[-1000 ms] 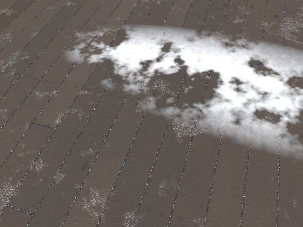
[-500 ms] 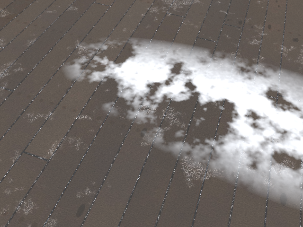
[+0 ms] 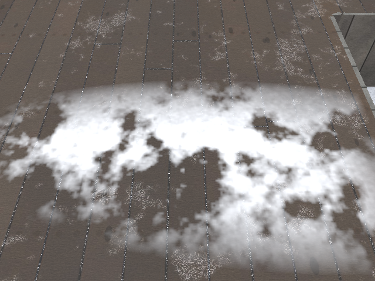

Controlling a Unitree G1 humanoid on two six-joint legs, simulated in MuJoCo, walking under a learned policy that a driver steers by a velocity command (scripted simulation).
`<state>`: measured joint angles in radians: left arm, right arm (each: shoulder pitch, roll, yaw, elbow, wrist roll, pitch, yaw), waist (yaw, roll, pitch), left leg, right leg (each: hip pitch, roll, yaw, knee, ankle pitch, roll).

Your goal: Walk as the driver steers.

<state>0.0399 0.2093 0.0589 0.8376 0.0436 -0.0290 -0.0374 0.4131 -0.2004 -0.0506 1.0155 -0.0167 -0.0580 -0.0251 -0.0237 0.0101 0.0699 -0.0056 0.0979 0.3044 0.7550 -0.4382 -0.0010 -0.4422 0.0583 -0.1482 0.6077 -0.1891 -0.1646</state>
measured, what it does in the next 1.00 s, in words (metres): walks ahead, turning right: left foot, then right foot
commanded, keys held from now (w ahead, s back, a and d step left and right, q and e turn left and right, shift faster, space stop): w+e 0.32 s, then w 0.56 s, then w+q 0.12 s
